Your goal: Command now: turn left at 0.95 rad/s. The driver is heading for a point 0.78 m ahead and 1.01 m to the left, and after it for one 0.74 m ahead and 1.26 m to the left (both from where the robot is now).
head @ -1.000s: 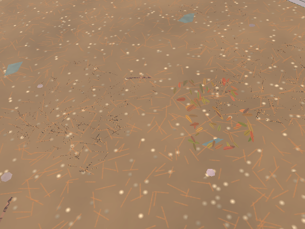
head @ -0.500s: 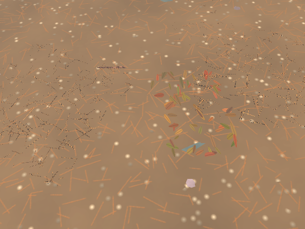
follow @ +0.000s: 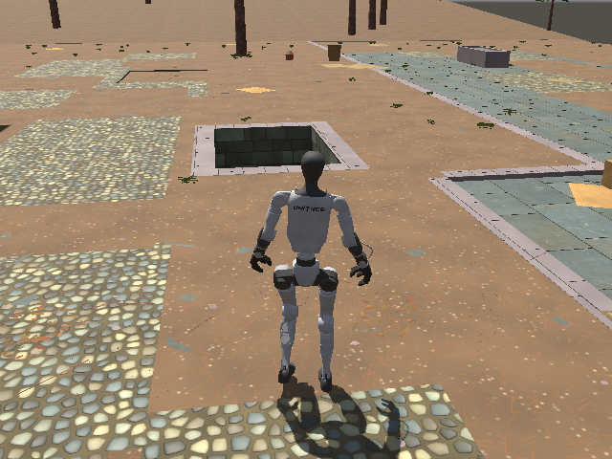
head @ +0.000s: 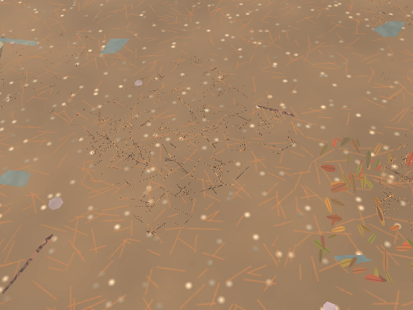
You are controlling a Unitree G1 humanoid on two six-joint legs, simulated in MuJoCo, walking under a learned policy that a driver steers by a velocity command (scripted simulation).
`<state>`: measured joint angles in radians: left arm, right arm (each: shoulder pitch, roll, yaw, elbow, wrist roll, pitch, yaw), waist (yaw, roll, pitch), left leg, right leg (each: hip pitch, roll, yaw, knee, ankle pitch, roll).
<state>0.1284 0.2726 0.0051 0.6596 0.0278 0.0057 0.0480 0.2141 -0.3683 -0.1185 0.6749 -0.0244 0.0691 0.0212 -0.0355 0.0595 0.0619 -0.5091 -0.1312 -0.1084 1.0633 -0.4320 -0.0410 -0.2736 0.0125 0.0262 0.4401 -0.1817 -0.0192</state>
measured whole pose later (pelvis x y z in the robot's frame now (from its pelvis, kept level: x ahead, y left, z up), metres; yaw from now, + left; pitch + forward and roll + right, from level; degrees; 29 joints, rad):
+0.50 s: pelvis +0.00 +0.03 -0.01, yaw +29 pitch +1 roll -1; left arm 0.21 0.32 0.07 0.66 0.03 0.04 0.00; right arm 0.18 -0.32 -0.08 0.62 0.00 0.07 0.01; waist 0.01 -0.05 0.09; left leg -0.28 -0.08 -0.05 0.53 -0.27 0.07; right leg -0.51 -0.07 -0.01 1.09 -0.43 0.07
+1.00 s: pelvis +0.05 +0.01 +0.00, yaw +58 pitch +0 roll +0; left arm 0.12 0.28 0.02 0.63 0.03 0.03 0.04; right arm 0.23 -0.38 -0.10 0.68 -0.01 0.08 0.05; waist -0.02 0.07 0.08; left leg -0.50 -0.08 -0.08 1.14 -0.39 -0.05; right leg -0.23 0.00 -0.06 0.43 -0.21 -0.03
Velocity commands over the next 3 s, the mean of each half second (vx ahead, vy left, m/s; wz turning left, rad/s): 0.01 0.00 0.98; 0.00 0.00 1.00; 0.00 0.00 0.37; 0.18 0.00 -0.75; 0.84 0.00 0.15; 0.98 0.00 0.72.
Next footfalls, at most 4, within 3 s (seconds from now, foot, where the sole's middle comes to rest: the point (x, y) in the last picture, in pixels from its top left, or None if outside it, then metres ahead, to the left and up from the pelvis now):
0.34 left None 0.00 0.11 -0.78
0.82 right None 0.16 0.00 -0.78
1.26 left None -0.05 0.11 -0.78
1.76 right None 0.12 0.00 -0.78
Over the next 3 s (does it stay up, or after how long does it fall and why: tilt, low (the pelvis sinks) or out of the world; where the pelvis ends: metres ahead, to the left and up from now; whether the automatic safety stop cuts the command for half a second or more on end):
stays up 0.54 0.67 -0.01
